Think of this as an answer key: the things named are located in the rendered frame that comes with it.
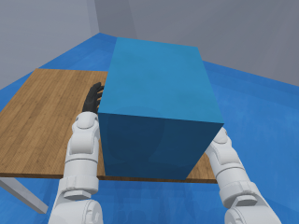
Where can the robot left upper arm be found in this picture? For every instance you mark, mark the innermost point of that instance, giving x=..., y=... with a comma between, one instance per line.
x=77, y=212

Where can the table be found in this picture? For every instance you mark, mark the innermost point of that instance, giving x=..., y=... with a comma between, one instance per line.
x=36, y=126

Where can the robot right forearm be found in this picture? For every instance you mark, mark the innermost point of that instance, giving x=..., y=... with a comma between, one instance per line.
x=235, y=187

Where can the robot left forearm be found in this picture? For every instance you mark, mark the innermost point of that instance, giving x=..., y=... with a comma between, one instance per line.
x=80, y=180

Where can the robot right upper arm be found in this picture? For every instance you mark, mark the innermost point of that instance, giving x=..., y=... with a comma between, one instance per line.
x=254, y=214

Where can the carton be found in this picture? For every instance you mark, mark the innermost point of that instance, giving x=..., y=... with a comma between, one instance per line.
x=158, y=113

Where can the robot left hand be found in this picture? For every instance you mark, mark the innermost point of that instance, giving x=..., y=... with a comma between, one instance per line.
x=91, y=103

